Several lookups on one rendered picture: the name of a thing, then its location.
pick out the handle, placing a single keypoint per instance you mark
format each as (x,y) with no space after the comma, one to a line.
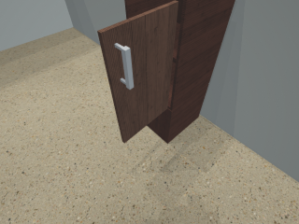
(127,66)

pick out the cupboard door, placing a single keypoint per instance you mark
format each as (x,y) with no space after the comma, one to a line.
(151,39)

